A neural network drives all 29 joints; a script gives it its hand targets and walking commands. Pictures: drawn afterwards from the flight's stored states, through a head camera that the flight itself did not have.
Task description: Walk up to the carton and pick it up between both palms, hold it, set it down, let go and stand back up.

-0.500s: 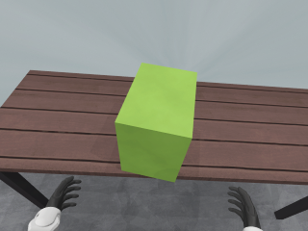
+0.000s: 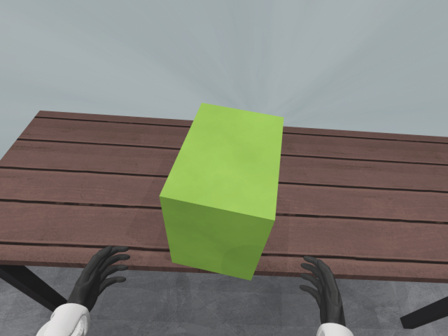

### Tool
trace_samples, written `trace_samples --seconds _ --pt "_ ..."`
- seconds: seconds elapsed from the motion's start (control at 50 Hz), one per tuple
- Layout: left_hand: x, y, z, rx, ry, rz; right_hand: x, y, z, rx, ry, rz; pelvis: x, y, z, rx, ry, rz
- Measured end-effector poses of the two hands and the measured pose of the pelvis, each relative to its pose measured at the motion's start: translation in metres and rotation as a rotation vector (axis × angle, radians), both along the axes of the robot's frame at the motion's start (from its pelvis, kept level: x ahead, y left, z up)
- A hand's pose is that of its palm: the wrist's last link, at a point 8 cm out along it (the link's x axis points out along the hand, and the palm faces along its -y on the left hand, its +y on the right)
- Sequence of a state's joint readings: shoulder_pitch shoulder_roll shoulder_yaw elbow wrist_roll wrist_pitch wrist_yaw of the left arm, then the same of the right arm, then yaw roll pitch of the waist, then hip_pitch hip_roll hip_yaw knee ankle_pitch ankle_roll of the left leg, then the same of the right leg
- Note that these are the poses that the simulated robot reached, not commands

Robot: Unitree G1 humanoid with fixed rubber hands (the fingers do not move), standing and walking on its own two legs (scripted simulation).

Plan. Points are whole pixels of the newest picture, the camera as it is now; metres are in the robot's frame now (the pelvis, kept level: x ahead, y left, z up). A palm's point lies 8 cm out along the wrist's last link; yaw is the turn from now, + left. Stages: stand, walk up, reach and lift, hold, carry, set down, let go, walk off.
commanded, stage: reach and lift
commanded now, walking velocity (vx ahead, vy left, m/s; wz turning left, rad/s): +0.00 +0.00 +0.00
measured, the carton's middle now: (226, 191) +0.41 +0.01 +0.00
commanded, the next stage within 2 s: none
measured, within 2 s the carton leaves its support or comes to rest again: neither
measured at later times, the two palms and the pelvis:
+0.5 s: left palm (97, 248) +0.25 +0.23 +0.02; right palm (318, 289) +0.20 -0.14 +0.02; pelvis +0.00 +0.00 +0.00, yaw +0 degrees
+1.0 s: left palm (107, 201) +0.32 +0.22 +0.06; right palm (316, 235) +0.28 -0.15 +0.05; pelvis +0.02 +0.00 +0.00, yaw +0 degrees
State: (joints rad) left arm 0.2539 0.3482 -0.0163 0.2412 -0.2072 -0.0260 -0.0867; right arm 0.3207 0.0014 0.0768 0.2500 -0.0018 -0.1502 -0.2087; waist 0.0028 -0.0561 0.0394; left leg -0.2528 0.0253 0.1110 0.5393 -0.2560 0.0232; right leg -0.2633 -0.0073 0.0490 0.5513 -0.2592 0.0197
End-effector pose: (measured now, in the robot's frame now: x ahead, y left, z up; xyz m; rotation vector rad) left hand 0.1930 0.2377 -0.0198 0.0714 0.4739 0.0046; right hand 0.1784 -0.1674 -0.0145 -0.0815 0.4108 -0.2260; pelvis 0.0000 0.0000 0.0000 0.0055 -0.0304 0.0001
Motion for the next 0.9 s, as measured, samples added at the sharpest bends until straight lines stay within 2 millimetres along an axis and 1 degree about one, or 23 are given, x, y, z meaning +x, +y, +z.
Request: trace_samples --seconds 0.14,0.26,0.32,0.4,0.46,0.52,0.64,0.74,0.9 --pt "0.01 0.0 0.015 -0.001 -0.069 -0.045 0.001 0.016 0.016 0.024 -0.082 -0.004 0.002 0.001 0.0 -0.002 0.003 0.0" --pt "0.016 0.001 0.022 -0.011 -0.1 -0.053 0.006 0.02 0.027 0.027 -0.129 -0.015 0.002 0.003 0.0 -0.004 0.002 0.0" --pt "0.023 0.0 0.025 -0.016 -0.11 -0.057 0.006 0.02 0.028 0.026 -0.118 -0.018 0.001 0.003 0.0 -0.004 0.002 0.0" --pt "0.039 -0.003 0.034 -0.03 -0.134 -0.067 0.009 0.021 0.025 0.025 -0.077 -0.015 0.002 0.003 0.0 -0.004 0.003 0.0" --pt "0.053 -0.007 0.041 -0.042 -0.15 -0.078 0.017 0.022 0.027 0.025 -0.067 -0.007 0.003 0.003 0.0 -0.004 0.005 0.0" --pt "0.066 -0.01 0.046 -0.048 -0.15 -0.085 0.03 0.024 0.035 0.027 -0.088 0.001 0.005 0.003 0.001 -0.004 0.008 0.0" --pt "0.08 -0.012 0.048 -0.063 -0.11 -0.074 0.058 0.025 0.052 0.031 -0.131 0.002 0.011 0.003 0.002 -0.004 0.023 0.0" --pt "0.09 -0.01 0.053 -0.064 -0.103 -0.064 0.074 0.025 0.054 0.043 -0.122 -0.003 0.017 0.003 0.003 -0.004 0.036 -0.001" --pt "0.115 -0.013 0.071 -0.065 -0.14 -0.073 0.092 0.024 0.06 0.046 -0.123 0.002 0.022 0.003 0.004 -0.005 0.046 -0.001"
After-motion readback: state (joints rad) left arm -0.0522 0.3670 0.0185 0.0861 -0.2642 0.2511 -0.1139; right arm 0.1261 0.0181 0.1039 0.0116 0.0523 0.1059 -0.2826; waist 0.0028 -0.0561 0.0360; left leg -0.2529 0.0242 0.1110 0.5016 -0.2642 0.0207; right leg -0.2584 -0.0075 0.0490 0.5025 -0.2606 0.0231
